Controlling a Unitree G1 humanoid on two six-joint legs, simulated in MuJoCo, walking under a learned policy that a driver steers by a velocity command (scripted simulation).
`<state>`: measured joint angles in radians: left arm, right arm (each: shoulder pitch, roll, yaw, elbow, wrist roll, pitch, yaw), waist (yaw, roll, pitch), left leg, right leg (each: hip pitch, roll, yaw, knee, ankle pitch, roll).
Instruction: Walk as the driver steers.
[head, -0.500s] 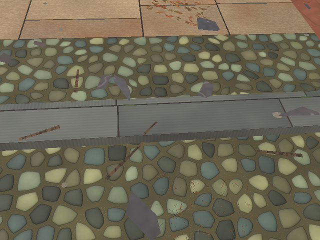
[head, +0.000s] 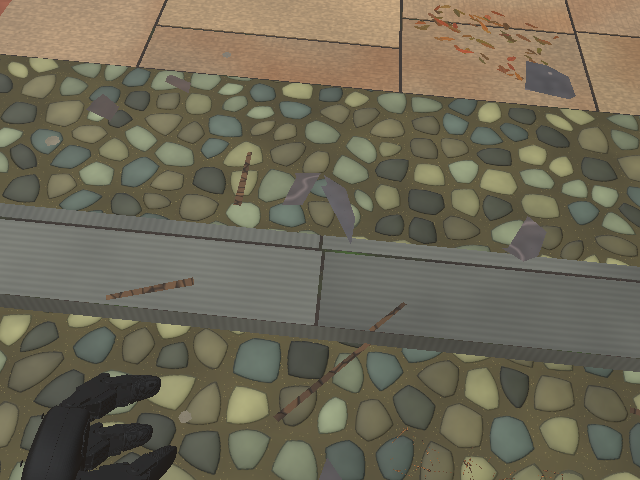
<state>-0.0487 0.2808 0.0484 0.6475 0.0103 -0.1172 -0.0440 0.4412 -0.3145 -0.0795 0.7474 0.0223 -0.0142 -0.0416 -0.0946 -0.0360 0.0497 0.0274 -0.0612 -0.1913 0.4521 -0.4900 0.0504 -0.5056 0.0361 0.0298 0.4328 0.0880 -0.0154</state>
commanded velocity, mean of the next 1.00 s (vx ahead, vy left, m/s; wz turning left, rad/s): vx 0.12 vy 0.00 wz -0.33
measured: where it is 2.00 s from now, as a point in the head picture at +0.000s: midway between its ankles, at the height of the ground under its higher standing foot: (369, 381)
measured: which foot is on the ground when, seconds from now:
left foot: down 0.00-0.00, up 0.02-0.34, down 0.36-0.72, up 0.74-1.00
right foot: down 0.00-0.36, up 0.38-0.70, down 0.72-1.00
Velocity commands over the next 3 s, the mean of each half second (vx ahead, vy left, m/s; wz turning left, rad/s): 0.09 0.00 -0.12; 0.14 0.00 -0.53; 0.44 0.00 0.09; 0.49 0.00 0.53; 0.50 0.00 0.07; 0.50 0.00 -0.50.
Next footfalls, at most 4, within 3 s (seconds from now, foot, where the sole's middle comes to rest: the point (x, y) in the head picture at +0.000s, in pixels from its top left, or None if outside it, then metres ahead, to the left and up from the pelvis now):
0.36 left None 0.18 0.12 -0.76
0.72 right None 0.13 -0.13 -0.76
1.20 left None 0.41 -0.01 -0.76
1.66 right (430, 399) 0.58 -0.30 -0.76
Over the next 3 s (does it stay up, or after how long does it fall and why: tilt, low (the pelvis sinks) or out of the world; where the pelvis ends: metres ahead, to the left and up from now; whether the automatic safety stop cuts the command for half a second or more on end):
stays up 1.18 -0.22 0.08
